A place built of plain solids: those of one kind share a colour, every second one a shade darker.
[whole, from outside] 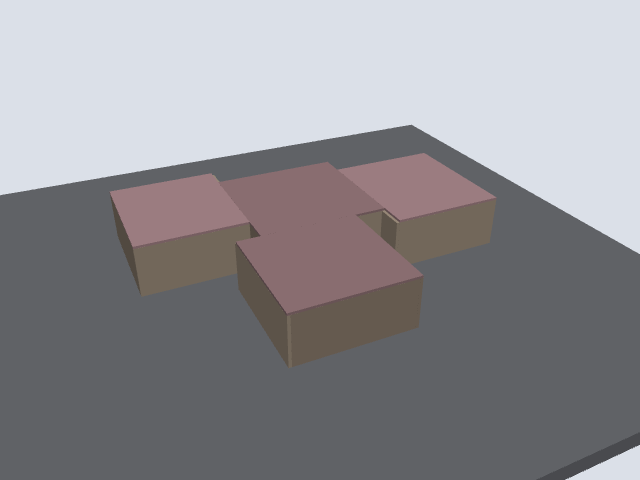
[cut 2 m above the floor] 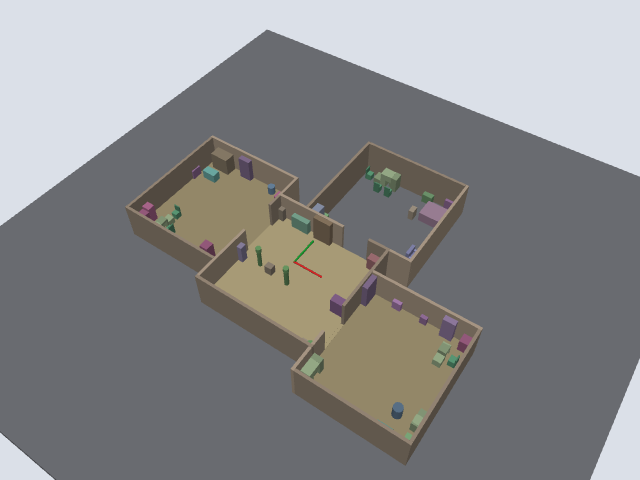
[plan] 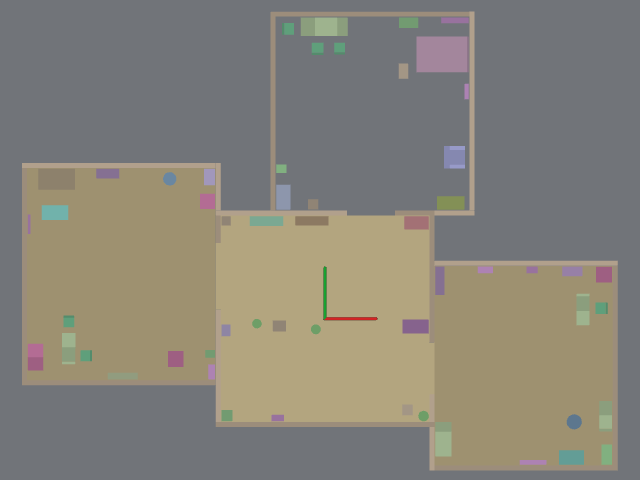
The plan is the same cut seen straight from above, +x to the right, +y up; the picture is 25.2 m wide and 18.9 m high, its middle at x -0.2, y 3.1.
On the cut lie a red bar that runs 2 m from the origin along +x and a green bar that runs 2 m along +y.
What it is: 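One storey of an old house, long lived in; a hub and three side rooms behind broad openings; a side room's floor lies below the hub's by a bare drop, by one riser or not at all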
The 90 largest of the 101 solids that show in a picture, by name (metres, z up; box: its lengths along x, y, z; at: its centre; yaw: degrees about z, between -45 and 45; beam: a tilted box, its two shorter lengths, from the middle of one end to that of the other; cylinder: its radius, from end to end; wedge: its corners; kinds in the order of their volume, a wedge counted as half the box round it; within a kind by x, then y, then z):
{
 "floor_1": {"box": [7.42, 8.36, 0.74], "at": [-8.02, 1.76, 0.32]},
 "floor_2": {"box": [0.2, 2.64, 0.74], "at": [-4.21, 1.67, 0.32]},
 "floor_3": {"box": [8.22, 8.13, 0.79], "at": [0.0, 0.0, 0.35]},
 "floor_4": {"box": [0.2, 2.03, 0.79], "at": [4.21, -1.96, 0.35]},
 "floor_5": {"box": [7.01, 7.86, 0.79], "at": [7.82, -1.85, 0.35]},
 "wall_1": {"box": [0.2, 8.36, 3.44], "at": [-11.83, 1.76, 1.67]},
 "wall_2": {"box": [7.62, 0.2, 3.44], "at": [-8.12, -2.52, 1.67]},
 "wall_3": {"box": [7.62, 0.2, 3.44], "at": [-8.12, 6.04, 1.67]},
 "wall_4": {"box": [0.2, 4.41, 3.44], "at": [-4.21, -1.86, 1.67]},
 "wall_5": {"box": [0.2, 1.08, 3.44], "at": [-4.21, 3.52, 1.67]},
 "wall_6": {"box": [0.2, 1.87, 3.44], "at": [-4.21, 5.2, 1.67]},
 "wall_7": {"box": [0.2, 7.83, 3.44], "at": [-2.05, 8.18, 1.67]},
 "wall_8": {"box": [5.17, 0.2, 3.44], "at": [-1.73, 4.17, 1.67]},
 "wall_9": {"box": [8.62, 0.2, 3.44], "at": [0.0, -4.17, 1.67]},
 "wall_10": {"box": [7.64, 0.2, 3.44], "at": [1.87, 11.99, 1.67]},
 "wall_11": {"box": [1.55, 0.2, 3.44], "at": [3.53, 4.17, 1.67]},
 "wall_12": {"box": [0.2, 1.71, 3.44], "at": [4.21, -5.12, 1.67]},
 "wall_13": {"box": [0.2, 1.09, 3.44], "at": [4.21, -3.52, 1.67]},
 "wall_14": {"box": [0.2, 5.01, 3.44], "at": [4.21, 1.56, 1.67]},
 "wall_15": {"box": [1.58, 0.2, 3.44], "at": [5.1, 4.17, 1.67]},
 "wall_16": {"box": [0.2, 7.83, 3.44], "at": [5.79, 8.18, 1.67]},
 "wall_17": {"box": [7.21, 0.2, 3.44], "at": [7.92, -5.88, 1.67]},
 "wall_18": {"box": [7.21, 0.2, 3.44], "at": [7.92, 2.18, 1.67]},
 "wall_19": {"box": [0.2, 7.86, 3.44], "at": [11.42, -1.85, 1.67]},
 "roof_1": {"box": [7.62, 8.76, 0.16], "at": [-8.12, 1.76, 3.47]},
 "roof_2": {"box": [8.62, 8.53, 0.16], "at": [0.0, 0.0, 3.47]},
 "roof_3": {"box": [8.04, 7.83, 0.16], "at": [1.87, 8.18, 3.47]},
 "roof_4": {"box": [7.21, 8.26, 0.16], "at": [7.92, -1.85, 3.47]},
 "bed_1": {"box": [1.99, 1.41, 0.82], "at": [4.59, 10.41, 0.36]},
 "bed_2": {"box": [0.07, 1.41, 1.22], "at": [5.62, 10.41, 0.56]},
 "desk_1": {"box": [0.53, 0.56, 0.52], "at": [-10.09, -0.84, 0.95]},
 "desk_2": {"box": [0.56, 0.74, 0.57], "at": [-0.68, 11.5, 0.23]},
 "desk_3": {"box": [0.42, 0.74, 0.77], "at": [-0.19, 11.5, 0.33]},
 "desk_4": {"box": [0.87, 0.74, 0.51], "at": [0.04, 11.5, 0.97]},
 "desk_5": {"box": [0.42, 0.74, 1.28], "at": [0.69, 11.5, 0.59]},
 "desk_6": {"box": [0.64, 0.97, 0.49], "at": [4.66, -4.94, 1.71]},
 "desk_7": {"box": [0.64, 0.38, 1.21], "at": [4.66, -4.26, 1.35]},
 "desk_8": {"box": [0.51, 0.56, 0.52], "at": [10.15, 0.03, 1.0]},
 "desk_9": {"box": [0.51, 0.56, 0.52], "at": [11.04, -3.52, 1.0]},
 "carton_stack_1": {"box": [0.61, 0.52, 1.06], "at": [-11.4, -1.78, 1.22]},
 "carton_stack_2": {"box": [0.61, 0.53, 1.3], "at": [-11.4, -1.25, 1.34]},
 "carton_stack_3": {"box": [0.62, 0.64, 1.31], "at": [-5.88, -1.59, 1.34]},
 "carton_stack_4": {"box": [0.59, 0.61, 1.3], "at": [-4.63, 4.62, 1.34]},
 "carton_stack_5": {"box": [0.63, 0.63, 0.93], "at": [10.98, 1.74, 1.21]},
 "metal_shelving_1": {"box": [0.92, 0.39, 1.77], "at": [-8.56, 5.71, 1.57]},
 "metal_shelving_2": {"box": [0.37, 1.12, 1.86], "at": [4.52, 1.49, 1.67]},
 "metal_shelving_3": {"box": [0.8, 0.38, 1.74], "at": [9.74, 1.86, 1.61]},
 "workbench_1": {"box": [1.44, 0.83, 1.38], "at": [-10.57, 5.49, 1.38]},
 "wardrobe_1": {"box": [0.56, 0.98, 2.36], "at": [-1.64, 4.79, 1.13]},
 "coat_rack_1": {"box": [1.31, 0.37, 2.01], "at": [-0.52, 3.85, 1.75]},
 "radiator_1": {"box": [0.11, 0.77, 0.74], "at": [-11.65, 3.72, 1.06]},
 "radiator_2": {"box": [0.26, 0.6, 0.68], "at": [-4.47, -2.1, 1.03]},
 "radiator_3": {"box": [0.5, 0.26, 0.67], "at": [-1.86, -3.91, 1.08]},
 "radiator_4": {"box": [1.09, 0.23, 1.0], "at": [5.12, 11.75, 0.45]},
 "radiator_5": {"box": [0.17, 0.62, 0.76], "at": [5.57, 8.95, 0.33]},
 "radiator_6": {"box": [0.6, 0.26, 0.68], "at": [6.31, 1.92, 1.08]},
 "radiator_7": {"box": [0.45, 0.26, 0.62], "at": [8.16, 1.92, 1.06]},
 "radiator_8": {"box": [1.06, 0.19, 0.74], "at": [8.19, -5.66, 1.11]},
 "tall_odds_1": {"box": [0.39, 0.32, 0.59], "at": [-4.53, -1.38, 0.98]},
 "tall_odds_2": {"box": [0.44, 0.44, 0.7], "at": [-3.86, -3.82, 1.09]},
 "tall_odds_3": {"box": [0.41, 0.33, 0.73], "at": [-1.72, 5.9, 0.31]},
 "tall_odds_4": {"box": [0.76, 0.42, 0.77], "at": [3.29, 11.66, 0.34]},
 "tall_odds_5": {"box": [0.41, 0.8, 0.79], "at": [11.09, -5.35, 1.14]},
 "chest_drawers_1": {"box": [1.09, 0.53, 1.4], "at": [4.95, 4.56, 0.65]},
 "trunk_1": {"box": [1.04, 0.59, 0.69], "at": [-10.64, 4.18, 1.03]},
 "trunk_2": {"box": [0.99, 0.57, 0.65], "at": [9.7, -5.47, 1.07]},
 "side_table_1": {"box": [0.37, 0.37, 1.03], "at": [-3.9, 3.85, 1.26]},
 "side_table_2": {"box": [0.52, 0.43, 0.67], "at": [-1.8, -0.29, 1.08]},
 "side_table_3": {"box": [0.41, 0.41, 1.09], "at": [-0.47, 4.5, 0.49]},
 "side_table_4": {"box": [0.37, 0.6, 0.85], "at": [3.09, 9.75, 0.38]},
 "side_table_5": {"box": [0.42, 0.43, 0.7], "at": [3.25, -3.59, 1.09]},
 "highchair_pram_1": {"box": [1.04, 0.56, 1.2], "at": [3.56, -0.3, 1.34]},
 "hall_bench_1": {"box": [1.32, 0.39, 1.05], "at": [-2.31, 3.84, 1.27]},
 "dining_chair_1": {"box": [0.42, 0.38, 0.47], "at": [-10.09, -0.15, 0.92]},
 "dining_chair_2": {"box": [0.38, 0.43, 0.5], "at": [-9.45, -1.46, 0.94]},
 "dining_chair_3": {"box": [0.39, 0.47, 0.52], "at": [-1.42, 11.41, 0.21]},
 "dining_chair_4": {"box": [0.46, 0.4, 0.51], "at": [-0.29, 10.67, 0.2]},
 "dining_chair_5": {"box": [0.43, 0.38, 0.52], "at": [0.57, 10.68, 0.21]},
 "dining_chair_6": {"box": [0.4, 0.46, 0.51], "at": [10.85, 0.42, 1.0]},
 "pet_corner_1": {"box": [0.97, 0.53, 1.01], "at": [3.6, 3.77, 1.25]},
 "armchair_1": {"box": [0.23, 0.89, 1.0], "at": [4.79, 6.36, 0.45]},
 "armchair_2": {"box": [0.6, 0.73, 0.51], "at": [5.21, 6.28, 0.21]},
 "armchair_3": {"box": [0.6, 0.16, 0.66], "at": [5.21, 6.72, 0.28]},
 "bookcase_1": {"box": [1.18, 0.27, 1.5], "at": [-7.96, -2.26, 1.44]},
 "crate_stack_1": {"box": [0.43, 0.65, 0.6], "at": [-4.55, 5.58, 0.99]},
 "crate_stack_2": {"box": [0.36, 0.47, 1.39], "at": [-3.9, -0.46, 1.44]},
 "stool_pouffe_round_1": {"cylinder": 0.26, "from": [-6.12, 5.51, 0.69], "to": [-6.12, 5.51, 1.3]},
 "stool_pouffe_round_2": {"cylinder": 0.3, "from": [9.81, -4.06, 0.74], "to": [9.81, -4.06, 1.6]},
 "floor_lamp_round_1": {"cylinder": 0.14, "from": [-2.68, -0.19, 0.74], "to": [-2.68, -0.19, 2.14]},
 "floor_lamp_round_2": {"cylinder": 0.16, "from": [-0.36, -0.42, 0.74], "to": [-0.36, -0.42, 2.06]}
}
